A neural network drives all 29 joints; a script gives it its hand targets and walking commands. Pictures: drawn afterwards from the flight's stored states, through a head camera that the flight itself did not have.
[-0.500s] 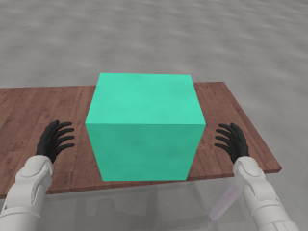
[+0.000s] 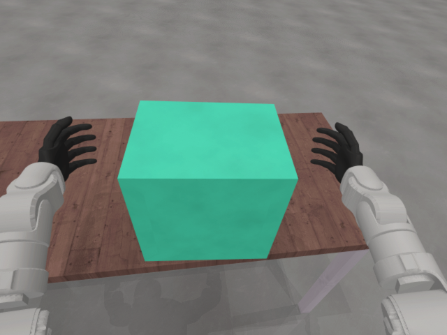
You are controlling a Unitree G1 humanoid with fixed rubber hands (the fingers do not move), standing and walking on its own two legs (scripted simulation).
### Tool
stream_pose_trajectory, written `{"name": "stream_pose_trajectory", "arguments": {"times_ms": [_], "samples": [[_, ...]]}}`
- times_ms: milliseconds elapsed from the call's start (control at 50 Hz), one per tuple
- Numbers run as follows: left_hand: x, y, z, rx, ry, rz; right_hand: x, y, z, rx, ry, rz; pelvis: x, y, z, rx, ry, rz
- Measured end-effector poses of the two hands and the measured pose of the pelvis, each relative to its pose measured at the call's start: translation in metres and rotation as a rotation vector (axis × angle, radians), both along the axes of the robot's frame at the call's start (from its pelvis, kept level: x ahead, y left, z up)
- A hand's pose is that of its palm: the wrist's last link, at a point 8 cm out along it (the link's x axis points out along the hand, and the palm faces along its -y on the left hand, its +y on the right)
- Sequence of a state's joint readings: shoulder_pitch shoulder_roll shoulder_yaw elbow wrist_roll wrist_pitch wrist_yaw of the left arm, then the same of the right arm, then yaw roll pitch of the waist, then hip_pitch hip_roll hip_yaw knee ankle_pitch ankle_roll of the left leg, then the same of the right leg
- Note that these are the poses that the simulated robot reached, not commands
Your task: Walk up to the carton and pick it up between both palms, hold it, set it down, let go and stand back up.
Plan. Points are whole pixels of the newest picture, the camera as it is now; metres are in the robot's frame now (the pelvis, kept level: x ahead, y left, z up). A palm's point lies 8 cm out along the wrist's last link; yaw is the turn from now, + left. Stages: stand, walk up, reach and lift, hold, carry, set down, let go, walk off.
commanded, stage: reach and lift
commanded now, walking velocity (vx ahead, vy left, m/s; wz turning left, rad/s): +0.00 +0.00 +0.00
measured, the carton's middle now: (207, 184) +0.43 +0.04 +0.03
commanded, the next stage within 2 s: none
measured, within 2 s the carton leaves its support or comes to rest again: neither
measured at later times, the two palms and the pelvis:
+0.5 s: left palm (54, 116) +0.41 +0.29 +0.21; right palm (347, 116) +0.45 -0.19 +0.21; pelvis +0.00 +0.00 +0.00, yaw +1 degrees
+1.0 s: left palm (76, 154) +0.41 +0.28 +0.12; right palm (326, 146) +0.45 -0.18 +0.14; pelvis +0.00 +0.00 +0.00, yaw +1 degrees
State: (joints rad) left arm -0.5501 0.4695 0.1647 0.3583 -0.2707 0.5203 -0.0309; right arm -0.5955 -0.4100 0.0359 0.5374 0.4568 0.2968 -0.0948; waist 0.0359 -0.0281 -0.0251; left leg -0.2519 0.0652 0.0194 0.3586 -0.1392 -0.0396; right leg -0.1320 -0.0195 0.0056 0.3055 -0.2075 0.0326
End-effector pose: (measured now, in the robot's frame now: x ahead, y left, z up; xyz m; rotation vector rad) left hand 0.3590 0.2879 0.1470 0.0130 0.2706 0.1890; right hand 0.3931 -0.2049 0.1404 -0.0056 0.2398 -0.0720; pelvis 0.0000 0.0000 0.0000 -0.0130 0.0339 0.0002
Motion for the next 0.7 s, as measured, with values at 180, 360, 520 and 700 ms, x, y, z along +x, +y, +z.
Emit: {"name": "stream_pose_trajectory", "arguments": {"times_ms": [180,360,520,700], "samples": [[0.021,-0.005,0.021,0.000,0.003,-0.018,0.020,0.001,0.030,0.010,-0.010,0.006,-0.002,-0.001,0.000,-0.004,0.029,0.000],[0.036,0.000,0.042,0.010,0.004,-0.001,0.039,0.005,0.052,0.011,0.012,0.014,-0.005,-0.002,-0.001,-0.005,0.055,0.003],[0.049,-0.001,0.062,0.026,-0.012,-0.004,0.056,0.012,0.073,0.017,0.002,0.017,-0.005,-0.002,-0.001,-0.009,0.091,0.012],[0.062,0.005,0.066,0.021,0.007,0.009,0.068,0.014,0.086,-0.001,0.017,0.002,-0.005,-0.001,-0.002,-0.011,0.115,0.015]]}}
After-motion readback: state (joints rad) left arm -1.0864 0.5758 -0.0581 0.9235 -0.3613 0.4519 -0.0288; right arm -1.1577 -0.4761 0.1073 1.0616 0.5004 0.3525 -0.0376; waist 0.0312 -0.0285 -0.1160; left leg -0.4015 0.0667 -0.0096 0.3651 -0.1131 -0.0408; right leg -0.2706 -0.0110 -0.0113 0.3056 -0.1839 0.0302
